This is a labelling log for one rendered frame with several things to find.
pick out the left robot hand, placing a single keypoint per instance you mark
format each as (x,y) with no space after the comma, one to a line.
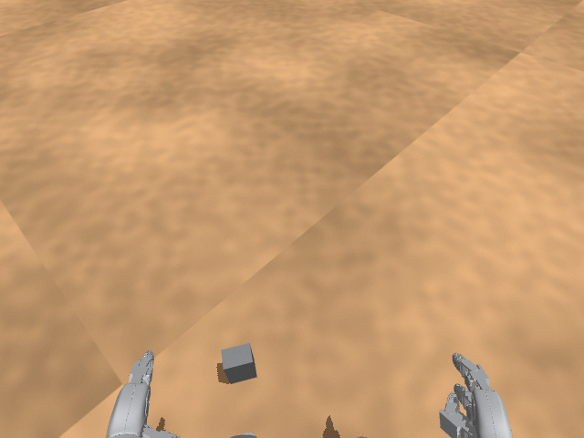
(130,412)

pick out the right robot hand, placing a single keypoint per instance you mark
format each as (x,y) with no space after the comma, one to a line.
(485,410)

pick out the carton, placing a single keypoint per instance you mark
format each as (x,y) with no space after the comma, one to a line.
(238,363)

